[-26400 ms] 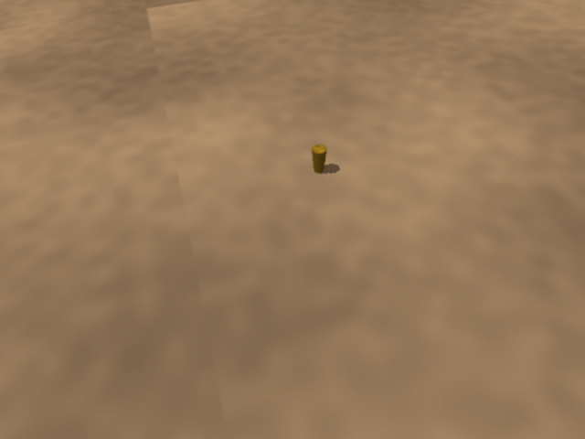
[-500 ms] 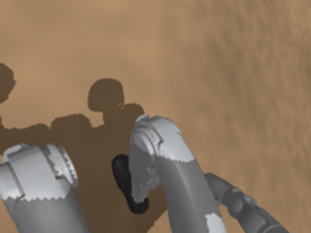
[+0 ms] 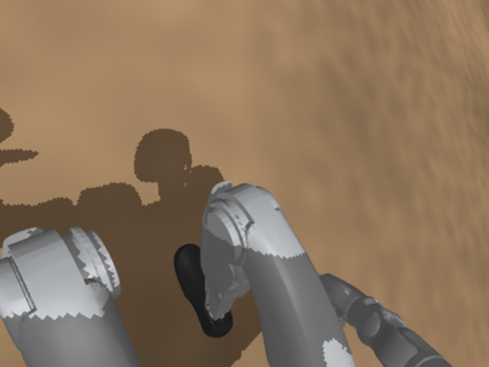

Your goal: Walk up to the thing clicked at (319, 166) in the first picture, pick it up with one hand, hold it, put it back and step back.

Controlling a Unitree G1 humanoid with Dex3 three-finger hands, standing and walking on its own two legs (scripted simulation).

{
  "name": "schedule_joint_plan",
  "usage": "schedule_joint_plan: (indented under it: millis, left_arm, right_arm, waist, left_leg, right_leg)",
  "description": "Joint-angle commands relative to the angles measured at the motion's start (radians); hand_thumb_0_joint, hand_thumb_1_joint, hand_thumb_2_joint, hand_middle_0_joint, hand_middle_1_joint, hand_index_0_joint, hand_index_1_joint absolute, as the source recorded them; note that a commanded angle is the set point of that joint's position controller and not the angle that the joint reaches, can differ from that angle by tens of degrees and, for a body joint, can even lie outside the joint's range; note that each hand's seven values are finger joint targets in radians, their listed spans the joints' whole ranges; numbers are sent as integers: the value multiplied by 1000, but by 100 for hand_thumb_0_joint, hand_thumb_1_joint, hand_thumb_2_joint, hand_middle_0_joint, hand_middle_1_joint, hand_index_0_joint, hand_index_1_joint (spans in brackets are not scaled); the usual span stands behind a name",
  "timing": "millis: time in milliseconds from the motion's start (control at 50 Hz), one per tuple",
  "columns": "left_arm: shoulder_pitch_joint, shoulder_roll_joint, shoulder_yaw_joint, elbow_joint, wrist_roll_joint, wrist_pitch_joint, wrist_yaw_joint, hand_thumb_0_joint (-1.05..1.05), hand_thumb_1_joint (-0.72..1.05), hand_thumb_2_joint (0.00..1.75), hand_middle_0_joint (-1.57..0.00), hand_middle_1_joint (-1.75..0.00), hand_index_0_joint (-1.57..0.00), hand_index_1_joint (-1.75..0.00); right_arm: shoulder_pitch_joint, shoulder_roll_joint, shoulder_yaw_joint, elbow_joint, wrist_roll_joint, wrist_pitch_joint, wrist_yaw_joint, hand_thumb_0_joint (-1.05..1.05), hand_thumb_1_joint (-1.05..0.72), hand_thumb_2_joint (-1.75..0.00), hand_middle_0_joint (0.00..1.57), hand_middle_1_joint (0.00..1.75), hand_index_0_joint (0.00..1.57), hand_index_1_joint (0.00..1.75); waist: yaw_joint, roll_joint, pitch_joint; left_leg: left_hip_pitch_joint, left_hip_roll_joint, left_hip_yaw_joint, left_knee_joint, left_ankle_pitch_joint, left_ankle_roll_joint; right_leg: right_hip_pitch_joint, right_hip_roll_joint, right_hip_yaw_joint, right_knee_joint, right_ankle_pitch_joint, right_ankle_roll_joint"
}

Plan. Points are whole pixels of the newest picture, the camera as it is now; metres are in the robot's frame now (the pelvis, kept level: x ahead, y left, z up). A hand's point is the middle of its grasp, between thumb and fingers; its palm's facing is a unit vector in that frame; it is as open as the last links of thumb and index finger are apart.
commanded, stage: withdraw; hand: left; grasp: from the side
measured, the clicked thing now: out of the picture +0.47 +0.30 -0.23
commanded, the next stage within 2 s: rise in 0.16 s
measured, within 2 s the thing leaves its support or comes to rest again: neither
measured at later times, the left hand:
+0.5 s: hand out of the picture +0.42 +0.40 -0.09, palm faces +0.34 -0.90 -0.25, open 17.3 cm
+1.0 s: hand out of the picture +0.28 +0.35 +0.10, palm faces +0.35 -0.82 -0.46, open 17.0 cm
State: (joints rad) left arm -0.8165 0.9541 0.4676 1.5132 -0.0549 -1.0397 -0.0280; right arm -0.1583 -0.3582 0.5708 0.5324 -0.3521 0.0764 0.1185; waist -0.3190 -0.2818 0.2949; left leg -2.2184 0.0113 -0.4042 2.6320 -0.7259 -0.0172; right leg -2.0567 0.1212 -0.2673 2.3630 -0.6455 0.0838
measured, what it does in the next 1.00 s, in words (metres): rises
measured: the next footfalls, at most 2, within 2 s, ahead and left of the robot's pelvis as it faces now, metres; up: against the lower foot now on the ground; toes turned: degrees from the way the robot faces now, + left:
none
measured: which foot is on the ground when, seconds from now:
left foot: down 0.00-1.00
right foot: down 0.00-1.00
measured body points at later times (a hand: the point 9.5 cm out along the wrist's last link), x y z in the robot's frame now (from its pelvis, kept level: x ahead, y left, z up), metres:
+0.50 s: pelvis +0.00 +0.00 +0.03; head +0.20 +0.17 +0.39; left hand +0.40 +0.44 -0.07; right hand +0.16 -0.24 -0.04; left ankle +0.08 +0.12 -0.26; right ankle +0.14 -0.12 -0.26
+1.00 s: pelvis +0.03 -0.02 +0.20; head +0.19 +0.07 +0.61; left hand +0.26 +0.39 +0.13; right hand +0.25 -0.22 +0.08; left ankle +0.07 +0.12 -0.26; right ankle +0.14 -0.12 -0.26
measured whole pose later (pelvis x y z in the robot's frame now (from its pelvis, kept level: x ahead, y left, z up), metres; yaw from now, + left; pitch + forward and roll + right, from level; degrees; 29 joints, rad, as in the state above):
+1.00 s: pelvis +0.03 -0.02 +0.20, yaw +13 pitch +32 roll -5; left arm -0.17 0.49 0.29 0.48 0.06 -0.02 0.06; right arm 0.09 -0.23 0.03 0.53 0.05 0.15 -0.02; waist -0.06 0.00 -0.16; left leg -1.81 0.04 -0.09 1.90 -0.65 -0.01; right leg -1.75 0.03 -0.05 1.84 -0.65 0.02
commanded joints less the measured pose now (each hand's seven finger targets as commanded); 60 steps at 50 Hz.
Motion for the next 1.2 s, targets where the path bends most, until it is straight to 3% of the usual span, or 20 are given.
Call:
schedule_joint_plan:
  millis: [0, 100, 180, 200, 260, 280, 320, 380, 420, 500, 560, 600, 680, 740, 840, 900, 940, 1040, 1100, 1180]
  left_arm:
    - [-257, 286, 71, -251, 5, -51, -5, 0, -47, 7, -9, -7, -10, -6]
    - [-192, 340, 145, -356, -2, 33, -65, 0, -55, 3, -9, -5, -10, -4]
    - [-151, 199, 65, -368, -21, 129, -149, 0, -55, 2, -9, -6, -11, -5]
    - [-157, 141, 15, -374, -26, 153, -171, 0, -55, 2, -9, -7, -11, -5]
    - [-170, 109, -3, -394, -53, 207, -208, 0, -48, 7, -5, -2, -5, -2]
    - [-88, 231, 55, -285, 84, 281, -148, 0, -52, 7, -7, -6, -7, -6]
    - [-231, 148, -13, -413, 86, 329, -121, 0, -53, 7, -8, -7, -7, -7]
    - [-277, 274, 47, -541, 135, 421, -79, 0, -58, 7, -10, -8, -9, -9]
    - [-295, 330, 79, -620, 163, 473, -54, 0, -58, 8, -10, -10, -10, -10]
    - [-147, 242, 80, -626, 175, 592, -22, 0, -50, 8, -6, -6, -6, -6]
    - [-37, 125, 38, -720, 168, 666, -10, 0, -46, 11, -6, -7, -6, -7]
    - [45, 16, -12, -721, 158, 726, -6, 0, -47, 10, -6, -7, -6, -7]
    - [156, -72, -63, -906, 138, 821, 12, 0, -49, 9, -6, -7, -6, -7]
    - [210, -61, -52, -1114, 125, 869, 37, 0, -49, 9, -6, -7, -6, -7]
    - [390, -81, -22, -1232, 114, 934, 88, 0, -47, 10, -6, -7, -6, -7]
    - [460, -173, -69, -1214, 105, 959, 108, 0, -45, 11, -6, -7, -6, -7]
    - [446, -207, -95, -1274, 98, 969, 118, 0, -48, 10, -6, -7, -6, -7]
    - [627, -337, -166, -1192, 81, 1018, 135, 0, -48, 10, -6, -7, -6, -7]
    - [648, -378, -209, -1269, 71, 1047, 145, 0, -52, 7, -5, -6, -5, -6]
    - [796, -411, -215, -1231, 66, 1090, 168, 0, -54, 6, -5, -6, -5, -6]
  right_arm:
    - [67, -374, -135, -1, 2, 27, -30, 0, -91, -90, 20, 30, 20, 30]
    - [108, -366, -181, -1, 32, 47, -41, 0, -91, -90, 20, 30, 20, 30]
    - [141, -359, -233, -5, 72, 47, -48, 0, -91, -90, 20, 30, 20, 30]
    - [147, -351, -240, -15, 84, 42, -47, 0, -90, -90, 20, 30, 20, 30]
    - [188, -339, -265, -3, 114, 36, -48, 0, -86, -90, 20, 30, 20, 30]
    - [216, -297, -302, 19, 143, 50, -43, 0, -93, -91, 20, 30, 20, 30]
    - [240, -299, -328, 2, 163, 61, -41, 0, -93, -91, 20, 30, 20, 30]
    - [290, -272, -371, 21, 192, 82, -42, 0, -98, -93, 20, 30, 20, 30]
    - [316, -261, -397, 16, 208, 96, -41, 0, -99, -93, 20, 30, 20, 30]
    - [338, -224, -448, 7, 246, 116, -53, 0, -90, -90, 20, 30, 20, 30]
    - [350, -198, -493, -5, 275, 120, -57, 0, -90, -90, 20, 30, 20, 30]
    - [358, -182, -525, -13, 300, 120, -60, 0, -90, -90, 20, 30, 20, 30]
    - [372, -160, -594, -26, 344, 114, -74, 0, -90, -90, 20, 30, 20, 30]
    - [375, -143, -617, -47, 374, 106, -90, 0, -90, -90, 20, 30, 20, 30]
    - [355, -102, -627, -89, 396, 81, -131, 0, -90, -90, 20, 30, 20, 30]
    - [340, -82, -626, -98, 400, 56, -157, 0, -90, -90, 20, 30, 20, 30]
    - [348, -70, -631, -96, 397, 38, -172, 0, -90, -90, 20, 30, 20, 30]
    - [353, -39, -626, -101, 401, -9, -192, 0, -89, -90, 20, 30, 20, 30]
    - [368, -21, -621, -116, 403, -29, -201, 0, -90, -90, 20, 30, 20, 30]
    - [377, -20, -617, -120, 406, -54, -217, 0, -89, -90, 20, 30, 20, 30]
  waist:
    - [-77, 721, -608]
    - [-25, 767, -680]
    - [-37, 725, -653]
    - [-48, 684, -646]
    - [-44, 584, -646]
    - [50, 660, -706]
    - [3, 682, -727]
    - [80, 764, -837]
    - [104, 808, -899]
    - [150, 765, -913]
    - [187, 737, -957]
    - [186, 634, -945]
    - [220, 534, -1013]
    - [249, 530, -1070]
    - [269, 483, -1064]
    - [259, 479, -980]
    - [257, 482, -990]
    - [248, 401, -915]
    - [252, 373, -925]
    - [270, 358, -875]
  left_leg:
    - [483, 91, 98, -346, 215, -14]
    - [505, 91, 130, -365, 271, -16]
    - [462, 84, 133, -393, 214, -9]
    - [435, 81, 131, -394, 191, -3]
    - [364, 72, 141, -383, 143, 16]
    - [443, 69, 168, -438, 168, 5]
    - [460, 74, 161, -454, 145, 4]
    - [535, 67, 192, -480, 166, 3]
    - [555, 62, 210, -503, 190, 2]
    - [564, 50, 247, -551, 185, 6]
    - [581, 44, 260, -611, 169, 8]
    - [552, 37, 271, -642, 139, 21]
    - [599, 33, 290, -740, 86, 36]
    - [700, 37, 275, -836, 46, 37]
    - [817, 33, 299, -953, 81, 41]
    - [875, 34, 295, -1039, 55, 37]
    - [926, 30, 318, -1069, 92, 37]
    - [1003, 16, 365, -1154, 224, 43]
    - [1083, 14, 379, -1216, 299, 45]
    - [1204, 9, 380, -1327, 369, 41]
  right_leg:
    - [272, 13, -83, -142, 236, -92]
    - [287, 6, -52, -143, 265, -98]
    - [210, -2, -57, -147, 223, -105]
    - [203, -3, -59, -155, 209, -103]
    - [209, -5, -48, -179, 180, -99]
    - [185, -15, -18, -198, 156, -108]
    - [128, -20, -17, -197, 143, -111]
    - [128, -26, 21, -201, 140, -116]
    - [138, -31, 41, -200, 146, -122]
    - [130, -35, 68, -246, 129, -126]
    - [122, -44, 79, -277, 107, -131]
    - [129, -44, 92, -332, 86, -130]
    - [214, -50, 137, -448, 54, -127]
    - [284, -58, 154, -516, 31, -125]
    - [460, -73, 190, -658, 49, -120]
    - [496, -77, 198, -731, 24, -119]
    - [565, -81, 211, -794, 48, -119]
    - [767, -90, 232, -954, 156, -110]
    - [932, -100, 257, -1050, 243, -99]
    - [1050, -102, 244, -1140, 307, -100]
